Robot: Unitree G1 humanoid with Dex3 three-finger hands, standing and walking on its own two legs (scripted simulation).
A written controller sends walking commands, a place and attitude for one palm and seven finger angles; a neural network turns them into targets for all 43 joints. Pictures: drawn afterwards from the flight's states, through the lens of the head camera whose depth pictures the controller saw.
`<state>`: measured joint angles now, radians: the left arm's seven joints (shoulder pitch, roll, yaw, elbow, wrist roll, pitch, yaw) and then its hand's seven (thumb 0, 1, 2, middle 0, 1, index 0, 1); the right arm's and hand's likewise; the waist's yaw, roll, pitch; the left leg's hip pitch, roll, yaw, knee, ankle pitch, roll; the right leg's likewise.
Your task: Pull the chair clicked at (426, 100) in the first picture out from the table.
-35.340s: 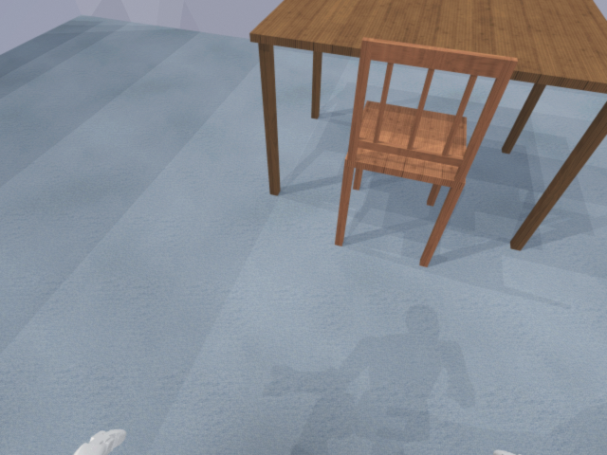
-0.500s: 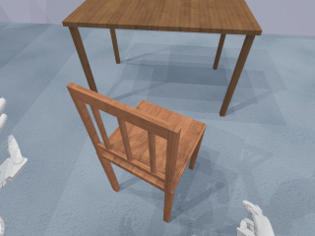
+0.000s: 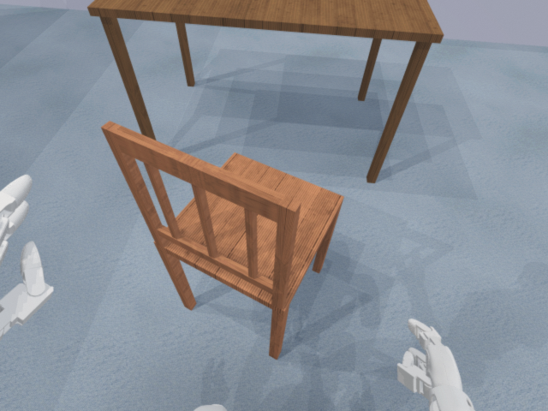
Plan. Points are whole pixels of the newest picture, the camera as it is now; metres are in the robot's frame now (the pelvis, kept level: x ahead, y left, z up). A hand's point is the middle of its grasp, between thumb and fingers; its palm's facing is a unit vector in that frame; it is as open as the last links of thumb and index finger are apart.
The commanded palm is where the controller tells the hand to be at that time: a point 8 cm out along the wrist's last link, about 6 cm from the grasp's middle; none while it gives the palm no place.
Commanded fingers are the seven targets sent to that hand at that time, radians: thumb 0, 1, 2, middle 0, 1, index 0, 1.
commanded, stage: step back with the hand held close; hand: left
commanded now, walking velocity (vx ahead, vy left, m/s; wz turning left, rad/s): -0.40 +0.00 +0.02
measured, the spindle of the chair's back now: (206, 223) +0.47 +0.16 -0.09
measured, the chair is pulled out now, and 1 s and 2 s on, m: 0.61 0.61 0.61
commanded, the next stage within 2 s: stop stepping back and stand still in 0.26 s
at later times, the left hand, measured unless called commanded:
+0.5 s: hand out of the picture +0.06 +0.28 +0.16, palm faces +0.39 -0.80 -0.46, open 7.4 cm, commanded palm +0.00 +0.32 +0.18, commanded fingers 0.00 0.90 0.90 -0.20 -0.30 -0.20 -0.30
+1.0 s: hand out of the picture +0.02 +0.31 +0.16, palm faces +0.43 -0.80 -0.41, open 7.4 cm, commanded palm -0.04 +0.35 +0.18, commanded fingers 0.00 0.90 0.90 -0.20 -0.30 -0.20 -0.30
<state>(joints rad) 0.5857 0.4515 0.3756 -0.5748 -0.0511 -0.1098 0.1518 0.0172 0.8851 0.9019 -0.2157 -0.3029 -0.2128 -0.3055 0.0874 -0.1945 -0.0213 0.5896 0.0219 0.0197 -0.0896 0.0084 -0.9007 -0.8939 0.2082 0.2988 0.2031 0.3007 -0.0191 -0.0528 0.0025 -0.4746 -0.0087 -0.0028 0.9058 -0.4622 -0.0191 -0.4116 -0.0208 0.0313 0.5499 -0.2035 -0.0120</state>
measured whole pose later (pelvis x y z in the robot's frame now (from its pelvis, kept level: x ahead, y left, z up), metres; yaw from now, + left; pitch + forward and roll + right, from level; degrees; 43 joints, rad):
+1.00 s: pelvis -0.17 +0.04 +0.00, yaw +1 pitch -3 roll -1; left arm 0.56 0.41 0.38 -0.50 -0.04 -0.14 0.16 0.02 0.89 0.90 -0.21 -0.30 -0.21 -0.31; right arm 0.26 -0.18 0.02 0.65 0.00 -0.11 -0.08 0.01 -0.90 -0.89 0.21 0.30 0.20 0.30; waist -0.02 -0.03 -0.02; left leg -0.23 0.01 0.04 0.59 -0.32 0.02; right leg -0.29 0.02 0.01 0.54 -0.21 0.00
